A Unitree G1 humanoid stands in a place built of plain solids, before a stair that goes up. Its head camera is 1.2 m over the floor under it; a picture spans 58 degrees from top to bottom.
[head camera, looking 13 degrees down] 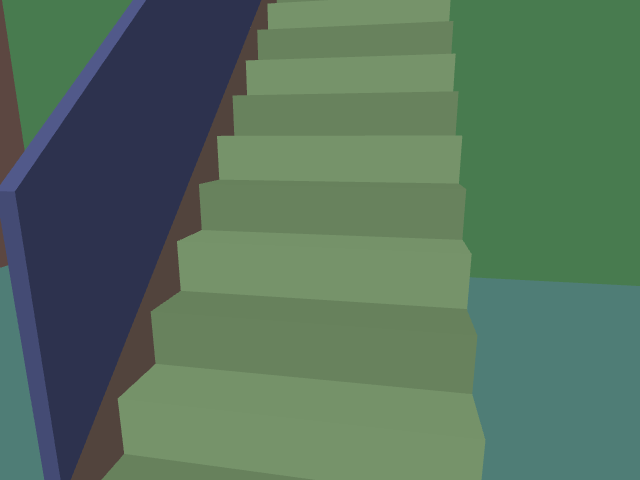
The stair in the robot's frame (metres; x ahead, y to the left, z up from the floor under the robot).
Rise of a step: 0.20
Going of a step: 0.22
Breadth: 1.11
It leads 10 degrees to the right of straight ahead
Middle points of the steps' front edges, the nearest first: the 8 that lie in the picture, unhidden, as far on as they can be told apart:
1.12 0.09 0.41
1.34 0.06 0.61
1.55 0.02 0.81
1.77 -0.02 1.02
1.99 -0.06 1.22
2.21 -0.10 1.42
2.43 -0.14 1.63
2.64 -0.18 1.83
